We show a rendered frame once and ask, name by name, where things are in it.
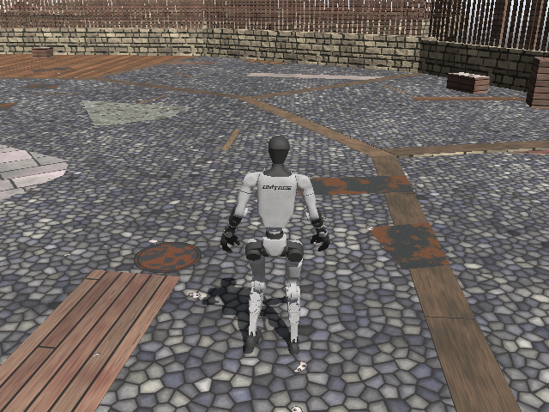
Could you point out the left robot forearm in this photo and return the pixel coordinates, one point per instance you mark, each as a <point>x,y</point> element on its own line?
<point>232,224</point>

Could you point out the robot left upper arm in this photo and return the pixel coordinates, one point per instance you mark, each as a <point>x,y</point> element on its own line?
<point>249,180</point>

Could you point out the right robot foot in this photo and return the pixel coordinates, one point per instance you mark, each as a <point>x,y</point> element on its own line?
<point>293,347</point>

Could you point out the left robot hand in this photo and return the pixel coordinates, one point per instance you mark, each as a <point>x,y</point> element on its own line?
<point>225,240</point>

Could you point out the robot right upper arm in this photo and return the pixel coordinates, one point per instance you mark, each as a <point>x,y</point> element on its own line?
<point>304,183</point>

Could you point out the robot head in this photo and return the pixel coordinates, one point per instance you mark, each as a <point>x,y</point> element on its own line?
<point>278,147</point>

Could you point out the right robot forearm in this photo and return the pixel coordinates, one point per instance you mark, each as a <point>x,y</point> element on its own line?
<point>319,225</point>

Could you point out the right robot hand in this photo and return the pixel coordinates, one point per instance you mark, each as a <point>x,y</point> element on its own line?
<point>318,239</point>

